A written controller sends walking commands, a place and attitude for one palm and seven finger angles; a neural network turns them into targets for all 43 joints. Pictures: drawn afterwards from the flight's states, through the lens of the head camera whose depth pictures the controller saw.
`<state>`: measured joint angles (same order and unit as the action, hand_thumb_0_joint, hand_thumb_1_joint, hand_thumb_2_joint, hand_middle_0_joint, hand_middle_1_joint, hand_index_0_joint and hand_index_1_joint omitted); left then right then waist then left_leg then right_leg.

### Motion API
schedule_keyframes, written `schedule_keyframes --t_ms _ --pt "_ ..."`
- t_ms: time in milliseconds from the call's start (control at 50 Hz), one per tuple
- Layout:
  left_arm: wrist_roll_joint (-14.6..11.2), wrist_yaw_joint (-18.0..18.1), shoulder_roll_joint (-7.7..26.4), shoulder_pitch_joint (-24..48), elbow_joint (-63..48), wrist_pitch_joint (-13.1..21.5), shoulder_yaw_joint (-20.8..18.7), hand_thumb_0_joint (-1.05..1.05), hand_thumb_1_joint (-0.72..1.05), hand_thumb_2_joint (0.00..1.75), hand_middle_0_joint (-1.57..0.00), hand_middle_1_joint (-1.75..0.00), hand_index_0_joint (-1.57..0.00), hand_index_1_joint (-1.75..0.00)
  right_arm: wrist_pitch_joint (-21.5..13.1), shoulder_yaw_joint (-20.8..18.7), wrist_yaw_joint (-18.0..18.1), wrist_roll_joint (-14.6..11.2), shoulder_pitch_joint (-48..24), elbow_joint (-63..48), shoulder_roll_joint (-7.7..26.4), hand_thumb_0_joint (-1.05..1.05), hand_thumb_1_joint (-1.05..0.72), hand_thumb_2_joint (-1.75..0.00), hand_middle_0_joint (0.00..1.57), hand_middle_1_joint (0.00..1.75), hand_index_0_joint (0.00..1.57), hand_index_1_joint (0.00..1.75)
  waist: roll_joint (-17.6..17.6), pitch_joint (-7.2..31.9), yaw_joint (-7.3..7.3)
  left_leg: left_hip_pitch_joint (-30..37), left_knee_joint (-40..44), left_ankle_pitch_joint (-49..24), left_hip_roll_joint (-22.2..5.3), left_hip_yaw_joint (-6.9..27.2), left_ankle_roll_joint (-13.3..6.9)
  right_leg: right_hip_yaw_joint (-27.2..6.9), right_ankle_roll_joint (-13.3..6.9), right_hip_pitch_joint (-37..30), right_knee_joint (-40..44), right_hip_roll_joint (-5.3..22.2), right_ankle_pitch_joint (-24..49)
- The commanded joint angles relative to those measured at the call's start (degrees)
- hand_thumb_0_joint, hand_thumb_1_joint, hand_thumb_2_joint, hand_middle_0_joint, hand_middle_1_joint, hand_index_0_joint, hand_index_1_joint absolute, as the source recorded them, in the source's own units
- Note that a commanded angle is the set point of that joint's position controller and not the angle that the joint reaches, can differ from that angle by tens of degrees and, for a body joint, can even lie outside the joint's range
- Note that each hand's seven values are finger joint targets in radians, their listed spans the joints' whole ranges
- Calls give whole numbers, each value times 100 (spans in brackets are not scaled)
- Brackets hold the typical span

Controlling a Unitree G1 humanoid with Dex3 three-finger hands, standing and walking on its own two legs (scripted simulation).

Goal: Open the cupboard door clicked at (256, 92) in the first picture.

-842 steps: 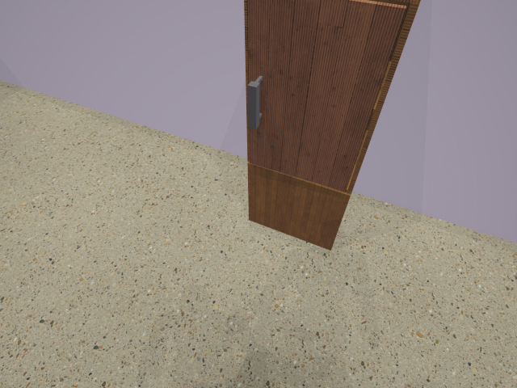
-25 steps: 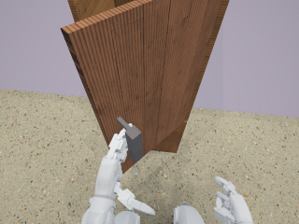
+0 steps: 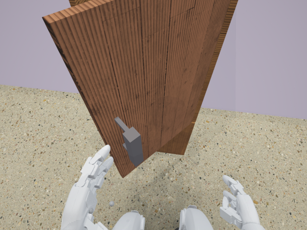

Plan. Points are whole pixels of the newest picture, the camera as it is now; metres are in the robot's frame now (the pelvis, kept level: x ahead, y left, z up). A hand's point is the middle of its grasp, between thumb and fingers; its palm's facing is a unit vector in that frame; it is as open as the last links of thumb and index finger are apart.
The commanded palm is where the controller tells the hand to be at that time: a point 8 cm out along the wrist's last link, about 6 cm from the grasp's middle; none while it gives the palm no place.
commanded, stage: slide the hand sideways off the handle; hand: left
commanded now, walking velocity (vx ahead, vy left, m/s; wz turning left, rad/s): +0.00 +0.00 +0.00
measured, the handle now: (128, 142) +0.32 +0.09 +0.06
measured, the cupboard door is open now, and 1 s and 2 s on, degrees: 49 49 49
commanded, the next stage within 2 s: draw the hand back to the body in 0.22 s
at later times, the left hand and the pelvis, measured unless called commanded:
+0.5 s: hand (93, 207) +0.17 +0.13 +0.09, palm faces -0.08 -0.99 -0.09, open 16.3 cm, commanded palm +0.13 +0.20 +0.10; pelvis -0.01 -0.02 +0.00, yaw +0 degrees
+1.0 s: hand (33, 181) +0.19 +0.21 +0.16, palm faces +0.17 -0.93 -0.33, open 15.1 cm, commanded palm +0.15 +0.26 +0.19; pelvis +0.02 +0.01 +0.07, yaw +0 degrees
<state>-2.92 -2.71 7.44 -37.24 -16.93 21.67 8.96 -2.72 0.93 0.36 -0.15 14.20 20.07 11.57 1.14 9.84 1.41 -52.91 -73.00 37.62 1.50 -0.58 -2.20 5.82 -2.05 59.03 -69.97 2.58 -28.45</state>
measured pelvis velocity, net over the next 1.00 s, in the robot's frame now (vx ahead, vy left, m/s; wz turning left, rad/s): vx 0.02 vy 0.01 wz -0.01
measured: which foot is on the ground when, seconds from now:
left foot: down 0.00-1.00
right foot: down 0.00-1.00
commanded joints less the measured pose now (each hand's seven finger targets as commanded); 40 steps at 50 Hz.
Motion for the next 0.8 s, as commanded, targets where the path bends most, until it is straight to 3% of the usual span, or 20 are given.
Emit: schedule_keyframes --t_ms 0,100,160,240,260,300,400,440,460,540,600,700,780 --pt "-314 -211 242 -172 -1381 698 -283 0 -50 30 -15 -30 -15 -30 -439 -312 97 -12 -272 -891 639 0 -90 -90 20 30 20 30 -191 1108 -143 -159 1061 -1649 73 345 215 -419 -22 -1648 882 -215 1054" --pt "-465 -571 488 -335 -1171 619 -593 0 -50 30 -15 -30 -15 -30 -447 -362 160 -51 -321 -866 693 0 -90 -90 20 30 20 30 -238 1008 -153 -376 959 -1417 64 292 176 -582 -11 -1697 1026 -184 729" --pt "-620 -689 677 -586 -1047 422 -1020 0 -50 30 -15 -30 -15 -30 -389 -400 214 -92 -392 -906 665 0 -90 -90 20 30 20 30 -309 1041 -31 -517 926 -1290 71 220 164 -768 6 -1927 1199 -148 426" --pt "-845 -739 620 -136 -1191 440 -1066 0 -50 30 -15 -30 -15 -30 -452 -365 268 -122 -424 -941 650 0 -90 -90 20 30 20 30 -390 938 -134 -653 819 -1136 75 218 136 -929 44 -1925 1398 -114 51" --pt "-891 -740 651 -192 -1187 485 -1170 0 -50 30 -15 -30 -15 -30 -480 -383 282 -120 -416 -900 646 0 -90 -90 20 30 20 30 -381 1011 -97 -632 770 -1148 64 198 141 -964 64 -1936 1396 -101 76" --pt "-912 -785 581 -57 -1254 587 -1025 0 -50 30 -15 -30 -15 -30 -548 -361 282 -115 -386 -882 674 0 -90 -90 20 30 20 30 -195 1002 -158 -581 760 -1152 63 211 136 -919 51 -1801 1366 -112 60" --pt "-939 -803 1175 -93 -1639 416 -1557 0 -50 30 -15 -30 -15 -30 -500 -376 349 -181 -265 -878 689 0 -90 -90 20 30 20 30 -17 1220 -65 -126 1105 -1313 51 185 114 -943 54 -2285 1652 -118 158" --pt "-967 -825 1182 -219 -1553 145 -1615 0 -50 30 -15 -30 -15 -30 -431 -352 364 -222 -275 -926 686 0 -90 -90 20 30 20 30 -49 1055 -76 17 1302 -1304 55 191 97 -881 61 -2393 1850 -150 57" --pt "-1012 -854 1028 -208 -1520 31 -1522 0 -50 30 -15 -30 -15 -30 -427 -331 372 -249 -305 -932 681 0 -90 -90 20 30 20 30 -19 848 -115 104 1409 -1281 65 186 97 -837 79 -2389 1947 -149 61" --pt "-1252 -910 1110 -202 -1118 -364 -1877 0 -50 30 -15 -30 -15 -30 -399 -281 441 -294 -397 -913 710 0 -90 -90 20 30 20 30 -574 363 -142 83 1604 -1020 34 209 91 -936 134 -2608 2456 -105 -574" --pt "-1333 -981 1159 -129 -1410 -352 -1920 0 -50 30 -15 -30 -15 -30 -498 -242 458 -292 -330 -910 754 0 -90 -90 20 30 20 30 -195 401 -109 503 1856 -1214 19 226 98 -779 107 -2690 2471 -133 -267" --pt "-1409 -1063 1338 -67 -1619 -232 -2073 0 -50 30 -15 -30 -15 -30 -708 -213 446 -295 -246 -750 753 0 -90 -90 20 30 20 30 41 314 -113 967 2154 -1609 -23 297 116 -589 73 -2890 2496 -215 402" --pt "-1432 -1110 1463 91 -1605 -324 -2249 0 -36 36 -16 -30 -16 -30 -812 -188 438 -322 -261 -648 787 0 -90 -90 20 30 20 30 216 141 -110 1242 2398 -1698 -66 335 133 -442 52 -2963 2575 -262 552"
